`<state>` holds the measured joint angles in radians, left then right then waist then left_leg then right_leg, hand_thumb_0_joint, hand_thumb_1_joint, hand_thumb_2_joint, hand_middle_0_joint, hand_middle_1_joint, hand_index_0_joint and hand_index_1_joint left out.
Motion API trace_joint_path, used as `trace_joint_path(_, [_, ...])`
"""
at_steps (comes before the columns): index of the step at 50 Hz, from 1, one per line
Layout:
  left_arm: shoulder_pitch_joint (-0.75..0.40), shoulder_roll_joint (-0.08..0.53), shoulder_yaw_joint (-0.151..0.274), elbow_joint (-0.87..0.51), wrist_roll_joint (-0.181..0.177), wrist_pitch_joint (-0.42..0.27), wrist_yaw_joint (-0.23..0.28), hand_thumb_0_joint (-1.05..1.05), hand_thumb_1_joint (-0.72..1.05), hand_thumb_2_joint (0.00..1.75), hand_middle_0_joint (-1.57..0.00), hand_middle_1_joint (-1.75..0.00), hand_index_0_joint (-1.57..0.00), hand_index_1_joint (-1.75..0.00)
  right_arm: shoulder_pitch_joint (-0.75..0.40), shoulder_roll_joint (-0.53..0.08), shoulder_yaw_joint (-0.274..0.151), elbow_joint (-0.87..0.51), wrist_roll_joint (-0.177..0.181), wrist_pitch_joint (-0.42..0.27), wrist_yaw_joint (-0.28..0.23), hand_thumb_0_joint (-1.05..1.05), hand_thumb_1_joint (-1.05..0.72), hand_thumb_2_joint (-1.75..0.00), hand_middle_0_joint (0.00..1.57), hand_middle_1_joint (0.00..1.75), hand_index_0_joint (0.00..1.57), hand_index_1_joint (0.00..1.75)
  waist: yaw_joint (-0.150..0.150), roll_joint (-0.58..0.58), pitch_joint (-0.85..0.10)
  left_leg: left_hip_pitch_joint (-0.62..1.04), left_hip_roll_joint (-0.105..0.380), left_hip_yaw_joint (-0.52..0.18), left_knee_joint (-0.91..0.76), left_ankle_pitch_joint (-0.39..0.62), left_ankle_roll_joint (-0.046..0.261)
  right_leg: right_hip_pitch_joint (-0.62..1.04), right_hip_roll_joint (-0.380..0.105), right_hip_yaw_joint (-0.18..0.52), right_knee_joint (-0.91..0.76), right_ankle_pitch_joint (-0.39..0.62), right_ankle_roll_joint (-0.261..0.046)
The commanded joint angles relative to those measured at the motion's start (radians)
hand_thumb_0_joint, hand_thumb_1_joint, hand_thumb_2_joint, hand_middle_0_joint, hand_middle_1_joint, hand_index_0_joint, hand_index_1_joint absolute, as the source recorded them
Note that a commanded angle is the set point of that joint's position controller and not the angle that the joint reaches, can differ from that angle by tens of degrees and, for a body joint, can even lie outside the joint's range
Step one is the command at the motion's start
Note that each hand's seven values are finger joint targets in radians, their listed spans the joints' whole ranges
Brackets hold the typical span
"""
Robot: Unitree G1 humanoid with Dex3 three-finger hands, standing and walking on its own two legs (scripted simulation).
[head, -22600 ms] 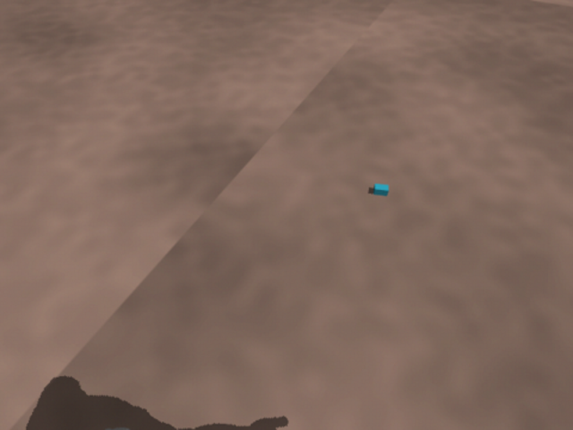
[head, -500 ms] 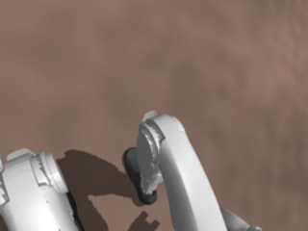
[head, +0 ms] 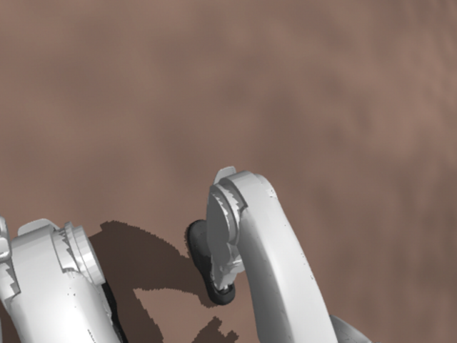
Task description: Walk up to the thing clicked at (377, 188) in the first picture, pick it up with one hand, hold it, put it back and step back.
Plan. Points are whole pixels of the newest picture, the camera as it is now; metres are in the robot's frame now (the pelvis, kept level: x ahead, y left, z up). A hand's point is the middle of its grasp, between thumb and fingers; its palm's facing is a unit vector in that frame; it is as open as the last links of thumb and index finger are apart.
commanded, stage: settle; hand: left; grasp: from above
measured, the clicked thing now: out of the picture +0.42 +0.32 -0.30
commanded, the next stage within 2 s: lift in 0.70 s
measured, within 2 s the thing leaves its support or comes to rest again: leaves its support in 0.04 s
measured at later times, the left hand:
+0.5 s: hand out of the picture +0.40 +0.32 -0.17, palm faces -0.33 -0.25 -0.91, open 6.8 cm
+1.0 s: hand out of the picture +0.40 +0.31 -0.11, palm faces -0.31 -0.26 -0.91, open 6.8 cm
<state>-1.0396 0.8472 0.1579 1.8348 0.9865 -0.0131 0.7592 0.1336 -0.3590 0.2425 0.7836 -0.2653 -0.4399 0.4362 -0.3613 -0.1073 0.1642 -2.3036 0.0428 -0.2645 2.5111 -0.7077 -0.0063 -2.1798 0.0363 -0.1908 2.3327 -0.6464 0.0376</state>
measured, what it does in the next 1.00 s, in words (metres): stands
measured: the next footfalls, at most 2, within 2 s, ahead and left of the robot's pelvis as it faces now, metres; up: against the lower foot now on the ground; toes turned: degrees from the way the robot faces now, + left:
none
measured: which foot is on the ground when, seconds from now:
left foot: down 0.00-1.00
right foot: down 0.00-1.00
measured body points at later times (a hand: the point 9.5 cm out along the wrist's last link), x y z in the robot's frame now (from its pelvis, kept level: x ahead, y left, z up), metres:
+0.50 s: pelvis +0.00 -0.01 +0.02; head +0.22 +0.07 +0.40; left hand +0.41 +0.33 -0.12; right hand +0.05 -0.27 -0.08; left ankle +0.07 +0.13 -0.28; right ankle +0.12 -0.12 -0.28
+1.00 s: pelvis +0.01 -0.01 +0.04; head +0.21 +0.05 +0.44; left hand +0.42 +0.32 -0.06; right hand +0.09 -0.27 -0.08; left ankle +0.07 +0.13 -0.28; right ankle +0.12 -0.12 -0.28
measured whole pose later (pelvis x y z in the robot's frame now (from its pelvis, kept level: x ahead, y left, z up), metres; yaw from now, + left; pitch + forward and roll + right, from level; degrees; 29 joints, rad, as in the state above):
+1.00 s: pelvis +0.01 -0.01 +0.04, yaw +8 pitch +35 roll -5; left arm -0.93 0.52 0.13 1.49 0.97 0.12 0.50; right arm 0.17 -0.32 0.00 0.87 -0.14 -0.25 0.29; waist -0.20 0.05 -0.13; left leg -2.24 0.05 -0.10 2.30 -0.68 -0.01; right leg -2.20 0.00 -0.06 2.25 -0.66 0.01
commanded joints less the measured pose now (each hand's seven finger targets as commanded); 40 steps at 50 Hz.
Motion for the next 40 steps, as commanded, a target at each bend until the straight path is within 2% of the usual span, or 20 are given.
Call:
trace_joint_path(1, [-0.222, 0.136, 0.009, -0.138, 0.011, -0.002, 0.041, 0.00, 1.05, 0.30, -1.40, -0.26, -1.41, -0.25, 0.218, -0.313, -0.103, 0.040, 0.015, -0.002, -0.001, 0.00, -0.90, -0.90, 0.20, 0.30, 0.20, 0.30, -0.039, 0.507, -0.664, 0.485, 0.015, 0.109, -0.272, 0.210, -0.003, 0.344, 0.045, -0.073, -0.208, 0.256, -0.057])
trace_joint_path(2, [-0.222, 0.122, -0.001, -0.133, 0.017, 0.005, 0.035, 0.00, 1.04, 0.32, -1.41, -0.24, -1.41, -0.24, 0.221, -0.299, -0.104, 0.042, 0.014, 0.001, 0.001, 0.00, -0.90, -0.90, 0.20, 0.30, 0.20, 0.30, -0.048, 0.505, -0.655, 0.490, 0.013, 0.113, -0.275, 0.200, -0.004, 0.339, 0.043, -0.070, -0.207, 0.252, -0.058])
trace_joint_path(6, [-0.217, 0.104, 0.027, -0.207, 0.017, 0.025, 0.022, 0.00, 1.01, 0.36, -1.39, -0.26, -1.39, -0.26, 0.227, -0.297, -0.146, 0.061, 0.027, 0.016, 0.001, 0.00, -0.90, -0.90, 0.20, 0.30, 0.20, 0.30, -0.014, 0.573, -0.730, 0.541, 0.013, 0.115, -0.306, 0.196, -0.012, 0.296, 0.036, -0.065, -0.200, 0.237, -0.069])
trace_joint_path(9, [-0.208, 0.057, 0.008, -0.233, 0.019, 0.046, -0.001, 0.00, 0.98, 0.28, -1.36, -0.22, -1.36, -0.22, 0.216, -0.290, -0.176, 0.056, 0.038, 0.031, 0.006, 0.00, -0.90, -0.90, 0.20, 0.30, 0.20, 0.30, -0.007, 0.540, -0.694, 0.491, 0.010, 0.127, -0.305, 0.169, -0.004, 0.245, 0.033, -0.054, -0.201, 0.209, -0.069])
trace_joint_path(11, [-0.180, 0.106, 0.064, -0.331, 0.020, 0.055, -0.016, 0.00, 0.95, 0.30, -1.34, -0.21, -1.34, -0.22, 0.243, -0.295, -0.202, 0.067, 0.055, 0.049, -0.003, 0.00, -0.90, -0.90, 0.20, 0.30, 0.20, 0.30, 0.042, 0.566, -0.782, 0.519, 0.003, 0.140, -0.334, 0.194, -0.003, 0.267, 0.031, -0.038, -0.213, 0.220, -0.074])
trace_joint_path(13, [-0.172, 0.030, 0.021, -0.324, 0.012, 0.070, -0.043, 0.00, 0.91, 0.27, -1.32, -0.19, -1.31, -0.20, 0.232, -0.282, -0.216, 0.071, 0.070, 0.063, -0.004, 0.00, -0.90, -0.90, 0.20, 0.30, 0.20, 0.30, 0.042, 0.547, -0.792, 0.529, 0.002, 0.142, -0.349, 0.181, -0.002, 0.230, 0.028, -0.038, -0.211, 0.205, -0.077])
trace_joint_path(14, [-0.162, 0.005, 0.002, -0.301, 0.017, 0.077, -0.060, 0.00, 0.88, 0.25, -1.31, -0.17, -1.30, -0.18, 0.238, -0.285, -0.222, 0.073, 0.075, 0.069, -0.006, 0.00, -0.90, -0.90, 0.20, 0.30, 0.20, 0.30, 0.022, 0.514, -0.749, 0.489, 0.000, 0.145, -0.346, 0.163, 0.004, 0.216, 0.029, -0.032, -0.219, 0.194, -0.075])
trace_joint_path(17, [-0.146, 0.021, 0.032, -0.341, 0.017, 0.080, -0.088, 0.00, 0.86, 0.23, -1.29, -0.15, -1.28, -0.16, 0.264, -0.268, -0.232, 0.084, 0.078, 0.088, -0.024, 0.00, -0.90, -0.90, 0.20, 0.30, 0.20, 0.30, 0.043, 0.456, -0.763, 0.443, -0.010, 0.166, -0.349, 0.156, 0.018, 0.237, 0.026, -0.006, -0.245, 0.178, -0.071])
trace_joint_path(20, [-0.165, -0.060, -0.014, -0.350, 0.002, 0.087, -0.114, 0.00, 0.85, 0.23, -1.28, -0.14, -1.27, -0.16, 0.258, -0.256, -0.250, 0.077, 0.087, 0.095, -0.042, 0.00, -0.89, -0.90, 0.20, 0.30, 0.20, 0.30, 0.039, 0.413, -0.783, 0.452, -0.016, 0.176, -0.358, 0.133, 0.022, 0.241, 0.023, 0.009, -0.270, 0.148, -0.070])
trace_joint_path(21, [-0.163, -0.014, 0.021, -0.346, 0.008, 0.086, -0.115, 0.00, 0.84, 0.24, -1.28, -0.17, -1.27, -0.18, 0.271, -0.258, -0.253, 0.085, 0.089, 0.102, -0.051, 0.00, -0.90, -0.90, 0.20, 0.30, 0.20, 0.30, 0.053, 0.403, -0.794, 0.438, -0.017, 0.178, -0.364, 0.135, 0.024, 0.254, 0.023, 0.012, -0.267, 0.149, -0.070])
trace_joint_path(23, [-0.197, -0.050, -0.009, -0.349, 0.012, 0.081, -0.127, 0.00, 0.84, 0.22, -1.29, -0.12, -1.28, -0.13, 0.266, -0.239, -0.256, 0.089, 0.088, 0.110, -0.064, 0.00, -0.89, -0.90, 0.20, 0.30, 0.20, 0.30, 0.048, 0.380, -0.788, 0.425, -0.020, 0.189, -0.355, 0.125, 0.028, 0.255, 0.022, 0.027, -0.281, 0.130, -0.070])
trace_joint_path(25, [-0.207, -0.035, -0.006, -0.351, 0.018, 0.077, -0.136, 0.00, 0.87, 0.23, -1.31, -0.12, -1.30, -0.14, 0.266, -0.233, -0.256, 0.088, 0.087, 0.113, -0.078, 0.00, -0.89, -0.90, 0.20, 0.30, 0.20, 0.30, 0.048, 0.344, -0.779, 0.396, -0.027, 0.199, -0.354, 0.104, 0.032, 0.266, 0.020, 0.042, -0.300, 0.092, -0.067])
trace_joint_path(26, [-0.205, -0.018, 0.013, -0.354, 0.020, 0.073, -0.135, 0.00, 0.88, 0.25, -1.32, -0.13, -1.31, -0.15, 0.266, -0.225, -0.253, 0.095, 0.088, 0.115, -0.086, 0.00, -0.89, -0.90, 0.20, 0.30, 0.20, 0.30, 0.064, 0.345, -0.794, 0.401, -0.028, 0.202, -0.358, 0.096, 0.032, 0.260, 0.016, 0.043, -0.300, 0.081, -0.067])
trace_joint_path(29, [-0.231, -0.028, -0.011, -0.365, 0.032, 0.066, -0.144, 0.00, 0.91, 0.26, -1.35, -0.13, -1.33, -0.15, 0.250, -0.221, -0.259, 0.081, 0.087, 0.116, -0.104, 0.00, -0.89, -0.90, 0.20, 0.30, 0.20, 0.30, 0.069, 0.333, -0.803, 0.410, -0.033, 0.222, -0.364, 0.092, 0.032, 0.285, 0.014, 0.061, -0.322, 0.058, -0.067])
trace_joint_path(30, [-0.228, -0.012, 0.011, -0.367, 0.029, 0.067, -0.142, 0.00, 0.93, 0.26, -1.36, -0.13, -1.34, -0.15, 0.259, -0.221, -0.266, 0.096, 0.087, 0.120, -0.110, 0.00, -0.89, -0.90, 0.20, 0.30, 0.20, 0.30, 0.079, 0.335, -0.819, 0.405, -0.035, 0.222, -0.374, 0.083, 0.031, 0.287, 0.013, 0.063, -0.324, 0.044, -0.068])
trace_joint_path(31, [-0.228, -0.045, -0.015, -0.366, 0.033, 0.067, -0.146, 0.00, 0.94, 0.27, -1.37, -0.12, -1.35, -0.14, 0.238, -0.220, -0.264, 0.071, 0.089, 0.118, -0.112, 0.00, -0.88, -0.90, 0.20, 0.30, 0.20, 0.30, 0.081, 0.349, -0.829, 0.418, -0.036, 0.227, -0.376, 0.082, 0.033, 0.273, 0.010, 0.062, -0.322, 0.045, -0.069])
trace_joint_path(35, [-0.241, -0.017, 0.024, -0.403, 0.022, 0.080, -0.129, 0.00, 0.99, 0.33, -1.41, -0.14, -1.39, -0.17, 0.239, -0.212, -0.274, 0.077, 0.100, 0.134, -0.129, 0.00, -0.89, -0.90, 0.20, 0.30, 0.20, 0.30, 0.115, 0.360, -0.933, 0.454, -0.035, 0.238, -0.387, 0.136, 0.034, 0.325, 0.006, 0.068, -0.327, 0.111, -0.066])
trace_joint_path(38, [-0.229, -0.065, -0.003, -0.379, 0.036, 0.100, -0.145, 0.00, 1.05, 0.26, -1.46, -0.16, -1.46, -0.15, 0.251, -0.210, -0.283, 0.090, 0.101, 0.142, -0.130, 0.00, -0.91, -0.91, 0.20, 0.30, 0.20, 0.30, 0.099, 0.356, -0.904, 0.483, -0.031, 0.238, -0.395, 0.163, 0.031, 0.291, 0.005, 0.055, -0.314, 0.156, -0.069])
trace_joint_path(39, [-0.233, -0.076, 0.003, -0.384, 0.024, 0.100, -0.145, 0.00, 0.97, 0.29, -1.38, -0.08, -1.38, -0.09, 0.253, -0.204, -0.285, 0.088, 0.104, 0.145, -0.133, 0.00, -0.87, -0.89, 0.20, 0.30, 0.20, 0.30, 0.117, 0.359, -0.922, 0.474, -0.032, 0.242, -0.400, 0.167, 0.033, 0.307, 0.006, 0.058, -0.317, 0.163, -0.069])
trace_joint_path(40, [-0.213, -0.082, -0.003, -0.360, 0.013, 0.105, -0.150, 0.00, 1.04, 0.21, -1.43, -0.16, -1.44, -0.15, 0.245, -0.194, -0.283, 0.088, 0.108, 0.150, -0.135, 0.00, -0.92, -0.91, 0.20, 0.30, 0.20, 0.30, 0.118, 0.339, -0.916, 0.457, -0.032, 0.250, -0.404, 0.167, 0.036, 0.337, 0.009, 0.067, -0.331, 0.165, -0.067])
